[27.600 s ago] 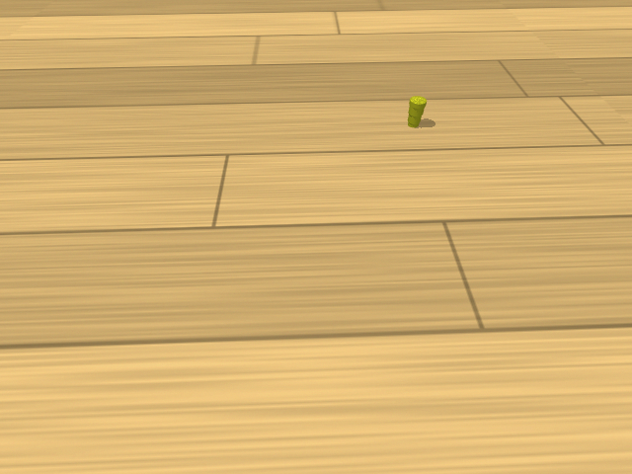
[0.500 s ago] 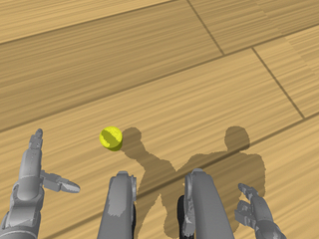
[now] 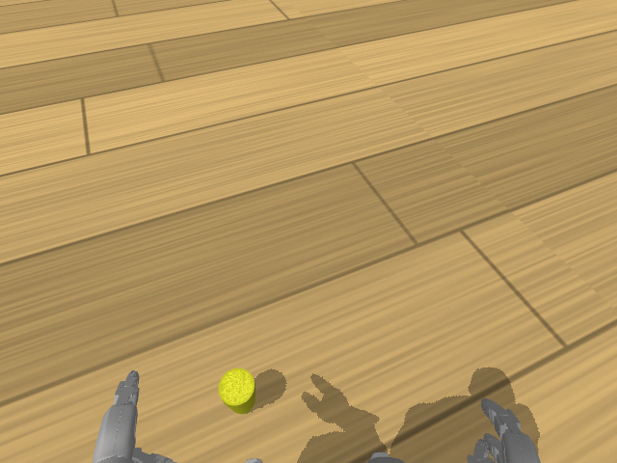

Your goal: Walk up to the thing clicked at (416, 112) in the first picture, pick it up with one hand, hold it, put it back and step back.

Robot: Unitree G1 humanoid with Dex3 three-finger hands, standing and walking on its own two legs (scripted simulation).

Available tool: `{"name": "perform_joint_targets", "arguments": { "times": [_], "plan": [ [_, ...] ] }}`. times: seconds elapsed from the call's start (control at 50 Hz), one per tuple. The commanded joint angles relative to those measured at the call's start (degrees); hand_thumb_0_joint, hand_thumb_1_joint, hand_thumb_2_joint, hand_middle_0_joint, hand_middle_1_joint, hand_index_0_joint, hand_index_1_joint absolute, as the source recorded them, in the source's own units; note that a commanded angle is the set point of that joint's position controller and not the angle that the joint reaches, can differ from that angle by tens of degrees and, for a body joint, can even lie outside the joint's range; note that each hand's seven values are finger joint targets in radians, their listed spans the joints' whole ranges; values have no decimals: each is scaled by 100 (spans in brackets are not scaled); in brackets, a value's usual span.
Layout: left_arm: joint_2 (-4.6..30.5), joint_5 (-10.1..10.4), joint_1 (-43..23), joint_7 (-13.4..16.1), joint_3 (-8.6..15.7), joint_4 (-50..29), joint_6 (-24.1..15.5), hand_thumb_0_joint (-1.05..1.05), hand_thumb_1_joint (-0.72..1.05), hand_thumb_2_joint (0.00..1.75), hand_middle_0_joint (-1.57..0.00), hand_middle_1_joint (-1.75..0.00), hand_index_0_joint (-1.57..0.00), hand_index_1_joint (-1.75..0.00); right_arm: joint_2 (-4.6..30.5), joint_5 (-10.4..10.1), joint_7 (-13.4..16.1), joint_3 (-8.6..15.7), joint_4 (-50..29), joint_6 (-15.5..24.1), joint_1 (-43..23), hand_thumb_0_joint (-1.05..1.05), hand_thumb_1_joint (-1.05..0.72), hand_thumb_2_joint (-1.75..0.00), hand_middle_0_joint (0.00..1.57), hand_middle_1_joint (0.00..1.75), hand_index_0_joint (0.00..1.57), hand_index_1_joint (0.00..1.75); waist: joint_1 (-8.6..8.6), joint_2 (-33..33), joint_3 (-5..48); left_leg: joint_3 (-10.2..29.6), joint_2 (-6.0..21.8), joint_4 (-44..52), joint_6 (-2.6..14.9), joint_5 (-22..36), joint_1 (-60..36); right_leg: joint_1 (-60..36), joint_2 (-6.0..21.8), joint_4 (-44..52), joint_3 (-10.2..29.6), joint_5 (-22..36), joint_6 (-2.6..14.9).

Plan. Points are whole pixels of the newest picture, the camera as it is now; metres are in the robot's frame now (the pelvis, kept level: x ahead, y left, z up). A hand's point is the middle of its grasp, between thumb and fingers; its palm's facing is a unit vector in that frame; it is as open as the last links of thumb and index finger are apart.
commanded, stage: home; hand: left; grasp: from the side
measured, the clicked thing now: (240, 394) +0.40 +0.19 -0.62
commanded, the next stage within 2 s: stand in 1.80 s
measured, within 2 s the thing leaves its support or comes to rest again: neither
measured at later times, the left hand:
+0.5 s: hand (163, 453) +0.17 +0.18 -0.03, palm faces +0.12 -0.95 -0.30, open 17.7 cm
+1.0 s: hand out of the picture +0.16 +0.17 -0.03, palm faces +0.11 -0.95 -0.29, open 17.7 cm
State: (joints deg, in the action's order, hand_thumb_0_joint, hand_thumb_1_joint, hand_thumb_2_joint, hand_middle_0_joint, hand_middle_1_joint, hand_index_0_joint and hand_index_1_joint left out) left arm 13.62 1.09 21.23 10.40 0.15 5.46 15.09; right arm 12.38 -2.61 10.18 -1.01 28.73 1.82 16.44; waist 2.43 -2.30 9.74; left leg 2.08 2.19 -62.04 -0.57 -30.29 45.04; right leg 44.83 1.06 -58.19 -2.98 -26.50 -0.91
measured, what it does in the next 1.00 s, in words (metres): stands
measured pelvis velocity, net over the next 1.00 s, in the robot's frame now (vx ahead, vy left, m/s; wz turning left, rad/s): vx -0.01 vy -0.01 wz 0.01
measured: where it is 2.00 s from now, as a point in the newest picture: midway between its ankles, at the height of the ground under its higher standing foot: outside the picture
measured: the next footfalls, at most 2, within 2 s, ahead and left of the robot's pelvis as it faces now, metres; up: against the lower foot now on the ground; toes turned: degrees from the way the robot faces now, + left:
none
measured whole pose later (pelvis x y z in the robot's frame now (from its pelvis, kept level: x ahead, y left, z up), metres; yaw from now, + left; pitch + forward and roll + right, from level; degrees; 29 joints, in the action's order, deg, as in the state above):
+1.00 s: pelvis -0.01 -0.01 +0.02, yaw +1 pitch +6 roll -2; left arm 11.8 0.5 26.0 7.8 -0.8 1.2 14.4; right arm 12.0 -0.8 10.4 -1.4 29.4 7.5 16.4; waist 1.1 -2.2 6.0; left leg 2.1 2.1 -54.2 -1.1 -26.3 34.4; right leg 34.5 1.1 -51.4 -3.2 -23.2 -0.3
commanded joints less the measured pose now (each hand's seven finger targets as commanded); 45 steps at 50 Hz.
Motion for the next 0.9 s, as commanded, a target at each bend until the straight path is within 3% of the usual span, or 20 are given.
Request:
{"name": "perform_joint_targets", "arguments": {
  "times": [0.0, 0.04, 0.14, 0.2, 0.28, 0.3, 0.36, 0.4, 0.42, 0.46, 0.48, 0.52, 0.54, 0.56, 0.58, 0.74, 0.78, 0.8, 0.86, 0.88],
  "plan": [
    [439, -57, 316, 69, 130, -1457, -104, 0, -61, 2, -4, -4, -4, -4, 609, 80, 132, 214, -929, 422, -321, 0, -90, -90, 20, 30, 20, 30, -41, -9, 514, -67, -139, 1278, 86, 1512, -934, -1086, -219, 1031, -129, 1196, 161],
    [378, -61, 412, 32, 102, -1463, -96, 0, -61, 1, -4, -4, -4, -4, 607, 107, 128, 224, -943, 465, -321, 0, -90, -90, 20, 30, 20, 30, -61, 138, 162, -31, -122, 1457, 87, 1315, -879, -1045, -241, 1158, -176, 991, 154],
    [423, -73, 491, -64, 213, -1689, -146, 0, -61, 1, -4, -4, -4, -4, 628, 122, 110, 226, -1100, 617, -394, 0, -90, -90, 20, 30, 20, 30, -70, 206, -59, -92, -148, 1640, 106, 1083, -943, -1224, -220, 1351, -146, 788, 120],
    [384, -104, 409, -107, 207, -1564, -190, 0, -61, 2, -4, -4, -4, -4, 615, 169, 98, 216, -1032, 688, -378, 0, -90, -90, 20, 30, 20, 30, -40, 234, -70, -127, -163, 1619, 111, 1149, -993, -1262, -202, 1380, -109, 876, 117],
    [422, -131, 272, -132, 229, -1753, -255, 0, -60, 2, -4, -5, -4, -5, 621, 210, 98, 239, -979, 762, -280, 0, -90, -90, 20, 30, 20, 30, -25, 31, 469, -143, -180, 1526, 75, 1706, -1331, -1554, -189, 1283, -69, 1383, 133],
    [322, -124, 389, -147, 157, -1566, -240, 0, -61, 2, -4, -4, -4, -4, 594, 209, 80, 208, -980, 770, -346, 0, -90, -90, 20, 30, 20, 30, -54, 18, 327, -127, -187, 1566, 67, 1642, -1267, -1536, -192, 1287, -78, 1301, 144],
    [494, -127, 22, -117, 247, -1906, -276, 0, -61, 2, -4, -4, -4, -4, 617, 220, 98, 226, -920, 793, -335, 0, -90, -90, 20, 30, 20, 30, -58, -207, 456, -112, -168, 1636, 34, 1697, -1411, -1570, -210, 1288, -97, 1328, 152],
    [325, -126, 413, -130, 174, -1464, -231, 0, -61, 0, -4, -4, -4, -4, 602, 220, 88, 195, -886, 801, -367, 0, -90, -90, 20, 30, 20, 30, -80, -159, 277, -73, -154, 1685, 25, 1675, -1364, -1544, -226, 1303, -125, 1271, 164],
    [452, -110, 129, -115, 208, -1868, -279, 0, -61, 1, -4, -4, -4, -4, 614, 209, 93, 205, -919, 804, -371, 0, -90, -90, 20, 30, 20, 30, -96, -139, 275, -70, -161, 1678, 39, 1661, -1356, -1551, -221, 1337, -136, 1287, 151],
    [405, -118, 395, -118, 232, -1581, -256, 0, -61, 0, -4, -4, -4, -4, 620, 216, 101, 216, -926, 808, -378, 0, -90, -90, 20, 30, 20, 30, -104, 30, 280, -104, -180, 1631, 57, 1757, -1326, -1650, -208, 1366, -126, 1407, 143],
    [199, -115, 672, -154, 107, -1129, -209, 0, -61, 0, -4, -4, -4, -4, 579, 213, 75, 175, -882, 800, -404, 0, -90, -90, 20, 30, 20, 30, -86, 124, -33, -125, -196, 1646, 74, 1513, -1184, -1517, -207, 1447, -117, 1198, 128],
    [443, -118, 352, -148, 306, -1582, -273, 0, -60, 3, -4, -5, -4, -5, 632, 215, 91, 240, -914, 816, -373, 0, -90, -90, 20, 30, 20, 30, -104, 109, 275, -183, -212, 1573, 84, 1686, -1303, -1648, -177, 1485, -70, 1415, 112],
    [346, -118, 391, -164, 200, -1466, -271, 0, -61, 1, -4, -4, -4, -4, 629, 208, 79, 229, -934, 810, -427, 0, -90, -90, 20, 30, 20, 30, -97, 195, 78, -180, -207, 1627, 89, 1535, -1232, -1582, -177, 1500, -85, 1290, 108],
    [436, -112, 414, -167, 299, -1537, -275, 0, -61, 1, -4, -4, -4, -4, 632, 212, 68, 229, -942, 813, -415, 0, -90, -90, 20, 30, 20, 30, -139, 120, 109, -176, -213, 1645, 87, 1466, -1190, -1587, -183, 1499, -86, 1201, 117],
    [373, -105, 379, -177, 221, -1468, -279, 0, -61, 1, -4, -4, -4, -4, 651, 210, 53, 231, -918, 813, -421, 0, -90, -90, 20, 30, 20, 30, -101, 111, -16, -147, -196, 1709, 78, 1366, -1159, -1510, -206, 1483, -116, 1085, 125],
    [466, -125, 327, -176, 332, -1529, -338, 0, -60, 3, -4, -5, -4, -5, 629, 224, 73, 246, -931, 840, -409, 0, -90, -90, 20, 30, 20, 30, -105, 136, 291, -188, -210, 1629, 106, 1437, -1255, -1665, -169, 1508, -46, 1201, 117],
    [190, -122, 430, -219, 104, -1211, -317, 0, -61, 1, -4, -4, -4, -4, 564, 209, 65, 196, -892, 853, -420, 0, -90, -90, 20, 30, 20, 30, -60, 130, -74, -184, -207, 1725, 113, 1021, -1140, -1408, -185, 1573, -56, 811, 113],
    [423, -118, 58, -194, 256, -1672, -357, 0, -60, 3, -4, -5, -4, -5, 609, 205, 82, 225, -922, 867, -409, 0, -90, -90, 20, 30, 20, 30, -68, 73, 59, -187, -198, 1751, 120, 939, -1193, -1440, -173, 1601, -51, 760, 106],
    [480, -129, 201, -185, 320, -1612, -365, 0, -59, 3, -4, -5, -4, -5, 655, 217, 97, 251, -900, 906, -400, 0, -90, -90, 20, 30, 20, 30, -103, 89, 171, -177, -197, 1739, 109, 1105, -1251, -1550, -179, 1548, -54, 883, 115],
    [405, -120, 270, -195, 237, -1531, -355, 0, -61, 2, -4, -5, -4, -5, 623, 212, 85, 232, -849, 906, -389, 0, -90, -90, 20, 30, 20, 30, -106, 85, 81, -160, -189, 1750, 105, 1101, -1228, -1517, -185, 1544, -78, 864, 121]
  ]
}}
